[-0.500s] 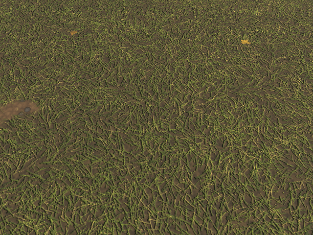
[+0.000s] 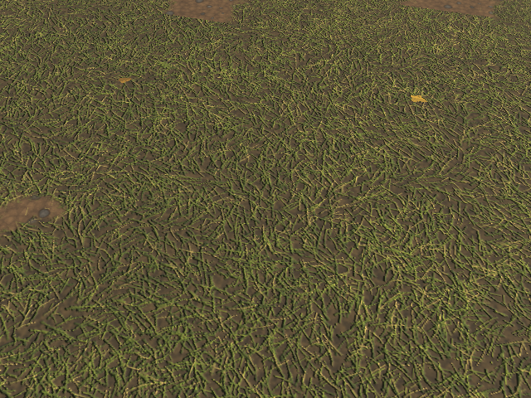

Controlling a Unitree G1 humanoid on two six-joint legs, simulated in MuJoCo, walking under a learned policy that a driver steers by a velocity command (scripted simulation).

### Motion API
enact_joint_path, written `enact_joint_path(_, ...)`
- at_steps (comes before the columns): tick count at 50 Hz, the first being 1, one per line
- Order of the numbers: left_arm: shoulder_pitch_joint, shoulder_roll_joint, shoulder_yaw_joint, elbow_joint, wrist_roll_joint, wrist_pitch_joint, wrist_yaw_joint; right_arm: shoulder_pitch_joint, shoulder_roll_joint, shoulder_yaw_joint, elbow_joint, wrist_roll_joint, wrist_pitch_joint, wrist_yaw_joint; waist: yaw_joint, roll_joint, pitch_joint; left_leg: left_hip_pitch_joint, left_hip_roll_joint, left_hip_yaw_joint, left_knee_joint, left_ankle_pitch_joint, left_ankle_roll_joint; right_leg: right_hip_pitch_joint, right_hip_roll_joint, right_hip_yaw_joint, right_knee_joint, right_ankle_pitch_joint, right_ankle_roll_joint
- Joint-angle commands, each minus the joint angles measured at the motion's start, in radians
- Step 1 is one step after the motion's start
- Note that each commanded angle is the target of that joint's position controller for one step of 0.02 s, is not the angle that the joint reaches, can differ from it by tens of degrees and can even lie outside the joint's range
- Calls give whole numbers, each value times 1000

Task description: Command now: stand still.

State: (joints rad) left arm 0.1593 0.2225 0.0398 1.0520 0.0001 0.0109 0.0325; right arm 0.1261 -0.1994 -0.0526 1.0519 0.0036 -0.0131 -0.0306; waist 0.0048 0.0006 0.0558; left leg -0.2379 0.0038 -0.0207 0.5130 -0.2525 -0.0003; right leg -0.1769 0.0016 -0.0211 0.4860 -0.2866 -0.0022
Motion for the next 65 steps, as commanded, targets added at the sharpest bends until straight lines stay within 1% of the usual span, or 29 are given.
enact_joint_path(1,25,88,13,-16,0,-5,5,0,-116,-18,-23,0,-4,-3,0,4,-76,63,44,-35,-59,292,47,-4,-29,23,-58,209,-21)
enact_joint_path(22,80,66,-3,40,3,-13,9,16,-104,-1,36,-3,10,-8,-6,1,-20,35,21,-18,-94,124,29,-46,-32,24,-93,88,-19)
enact_joint_path(23,104,56,-5,53,2,-12,9,37,-93,2,48,-4,11,-8,-5,-2,-41,42,8,-5,-97,10,30,-39,-24,17,-102,-22,-23)
enact_joint_path(25,113,93,8,48,-10,-10,14,47,-113,-6,48,7,10,-11,-3,-25,10,-37,-25,22,-57,-321,48,-86,-27,41,-109,-342,-60)
enact_joint_path(27,142,112,15,38,-20,-26,14,23,-102,-4,27,11,-12,-8,13,-58,76,-137,-19,19,-7,-392,63,-113,-96,148,-165,-505,-113)
enact_joint_path(30,206,165,39,46,-29,-55,5,-6,-58,2,2,21,-54,15,27,-183,87,-215,-5,65,235,-168,62,-60,-308,442,-312,-550,-227)
enact_joint_path(32,150,149,37,15,-27,-65,-1,25,-59,-1,4,28,-67,25,-11,-158,97,-175,20,56,223,-206,92,-105,-313,421,-318,-486,-219)
enact_joint_path(34,65,147,35,-21,-44,-66,-9,142,-54,-6,48,31,-74,25,-81,-140,97,69,-11,95,-15,-145,107,-231,-213,265,-234,-383,-155)
enact_joint_path(35,45,136,33,-36,-43,-68,-11,220,-81,-18,82,24,-74,24,-102,-89,75,184,-11,66,-55,-80,98,-285,-150,184,-125,-268,-125)
enact_joint_path(36,16,86,20,-58,-32,-78,-16,359,-138,-36,113,20,-76,22,-144,90,14,328,133,-161,-162,-123,137,-389,-58,51,178,-105,-73)
enact_joint_path(37,12,37,10,-101,-36,-96,-14,479,-261,-61,127,16,-85,33,-165,352,-34,449,357,-582,-334,-237,274,-601,49,-31,474,-214,-41)
enact_joint_path(38,-13,80,21,-105,-52,-107,-14,437,-186,-34,119,-2,-102,34,-132,206,7,405,419,-669,-343,-271,306,-690,6,98,682,-270,-60)
enact_joint_path(39,7,76,21,-96,-68,-114,-22,373,-128,-17,94,-1,-115,32,-95,122,51,390,393,-557,-329,-231,267,-747,-23,168,752,-171,-91)
enact_joint_path(40,33,72,23,-79,-66,-116,-27,315,-112,-8,73,1,-121,34,-64,85,50,373,345,-424,-329,-148,219,-741,-53,171,745,-71,-107)
enact_joint_path(41,27,82,31,-76,-56,-117,-28,280,-105,-2,61,3,-120,38,-47,66,58,356,314,-314,-334,-19,180,-730,-69,178,690,7,-113)
enact_joint_path(43,24,75,40,-74,-47,-104,-39,289,-65,13,57,-10,-111,35,-36,94,30,318,246,-126,-332,205,125,-643,-83,141,614,93,-101)
enact_joint_path(47,-93,20,24,-137,-35,-79,-56,300,-114,11,45,-26,-102,9,-41,59,67,229,225,21,-381,338,131,-624,-73,87,445,222,-53)
enact_joint_path(50,-216,5,6,-202,-26,-77,-72,318,-146,7,33,-20,-99,-4,-67,68,90,168,220,113,-420,347,124,-531,-67,-8,278,320,-48)
enact_joint_path(53,-281,15,1,-248,-28,-75,-92,355,-158,2,36,-7,-89,-5,-69,56,107,250,250,169,-380,467,117,-513,-54,-49,193,294,-81)
enact_joint_path(56,-237,64,23,-272,-27,-76,-106,321,-201,-12,10,-1,-75,-12,3,114,26,341,274,223,-190,978,93,-370,20,-120,175,181,-139)
enact_joint_path(57,-143,100,42,-256,-29,-73,-109,303,-216,-17,-4,-4,-66,-17,58,141,-35,345,277,231,-51,1122,85,-257,55,-137,182,141,-161)
enact_joint_path(58,8,153,70,-221,-30,-68,-107,273,-230,-21,-23,-4,-60,-16,137,146,-118,292,262,233,142,1141,71,-55,86,-130,126,170,-193)
enact_joint_path(59,159,218,105,-188,-32,-57,-89,257,-232,-19,-47,-6,-67,-13,211,97,-191,76,220,225,413,915,37,231,35,6,79,159,-234)
enact_joint_path(60,194,295,112,-184,-29,-51,-70,341,-72,21,-89,-34,-94,13,97,-198,-299,-349,20,181,832,-155,-14,562,-245,528,38,78,-393)
enact_joint_path(61,232,273,99,-194,-10,-60,-68,285,-93,23,-135,15,-146,31,120,-191,-451,-494,-61,-61,1028,-312,-4,644,-361,916,-191,-88,-492)
enact_joint_path(62,194,209,86,-189,-6,-76,-63,159,-160,2,-176,51,-173,37,134,-130,-292,-604,8,-102,1013,-223,31,550,-315,775,-231,-63,-415)
enact_joint_path(63,106,160,71,-209,-14,-91,-66,118,-178,-1,-196,48,-180,30,84,-34,-189,-577,58,-93,919,-124,44,376,-268,622,-237,32,-367)
enact_joint_path(64,18,131,60,-233,-12,-101,-73,118,-183,-12,-186,28,-174,17,27,44,-131,-496,91,-84,834,-82,38,201,-224,520,-251,137,-335)
enact_joint_path(65,-28,114,53,-251,-4,-105,-73,148,-190,-23,-186,14,-157,12,-15,47,-110,-413,118,-93,776,-62,28,83,-187,443,-267,206,-320)
